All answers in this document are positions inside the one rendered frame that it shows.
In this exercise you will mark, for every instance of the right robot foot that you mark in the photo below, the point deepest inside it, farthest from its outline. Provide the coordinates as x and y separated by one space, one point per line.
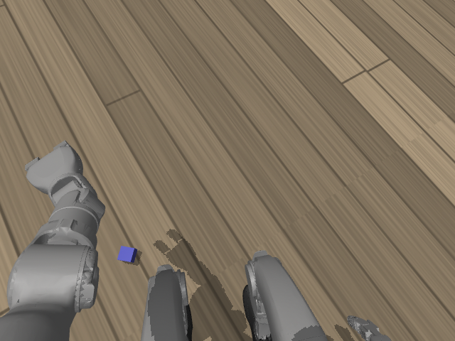
250 315

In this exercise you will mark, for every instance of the right robot hand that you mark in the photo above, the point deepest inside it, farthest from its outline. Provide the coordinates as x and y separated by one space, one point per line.
368 330

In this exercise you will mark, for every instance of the left robot arm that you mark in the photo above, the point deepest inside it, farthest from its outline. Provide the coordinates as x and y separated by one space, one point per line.
56 275

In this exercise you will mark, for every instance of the cube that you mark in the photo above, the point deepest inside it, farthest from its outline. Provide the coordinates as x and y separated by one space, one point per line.
127 254

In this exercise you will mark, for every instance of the left robot hand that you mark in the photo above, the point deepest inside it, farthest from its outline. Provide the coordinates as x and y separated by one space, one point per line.
42 172

